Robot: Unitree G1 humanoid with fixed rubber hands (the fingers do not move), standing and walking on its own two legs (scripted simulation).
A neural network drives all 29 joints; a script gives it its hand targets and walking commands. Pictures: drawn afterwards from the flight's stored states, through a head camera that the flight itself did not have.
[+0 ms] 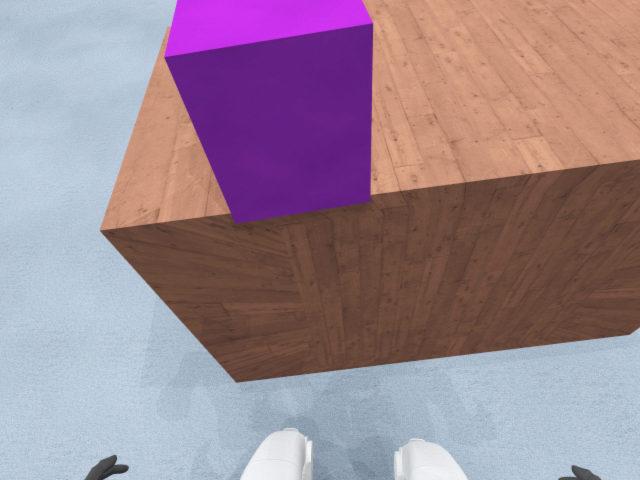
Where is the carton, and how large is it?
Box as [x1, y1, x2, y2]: [164, 0, 372, 223]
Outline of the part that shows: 177,0 164,57 235,223 369,201 372,22 362,1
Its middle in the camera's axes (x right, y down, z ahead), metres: -0.05 -0.19 +0.52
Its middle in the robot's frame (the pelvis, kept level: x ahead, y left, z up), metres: +0.55 +0.08 +0.17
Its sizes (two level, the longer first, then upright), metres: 0.210 0.200 0.250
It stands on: a pedestal, 0.77 m high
